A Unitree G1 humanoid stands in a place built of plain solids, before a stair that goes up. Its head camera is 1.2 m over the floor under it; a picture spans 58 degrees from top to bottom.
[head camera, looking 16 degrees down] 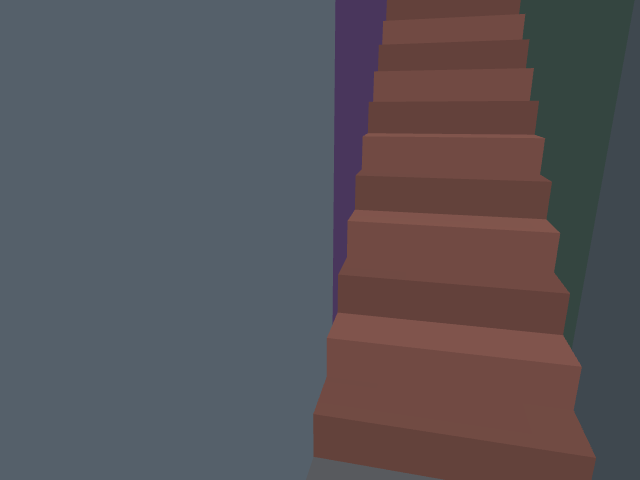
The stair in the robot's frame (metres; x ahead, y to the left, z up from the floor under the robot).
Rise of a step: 0.18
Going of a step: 0.22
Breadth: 1.10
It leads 13 degrees to the right of straight ahead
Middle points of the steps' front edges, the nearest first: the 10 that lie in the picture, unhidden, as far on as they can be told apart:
1.20 -0.42 0.18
1.42 -0.47 0.37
1.64 -0.52 0.55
1.85 -0.57 0.73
2.07 -0.62 0.91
2.29 -0.67 1.09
2.51 -0.72 1.28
2.72 -0.77 1.46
2.94 -0.82 1.64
3.16 -0.87 1.82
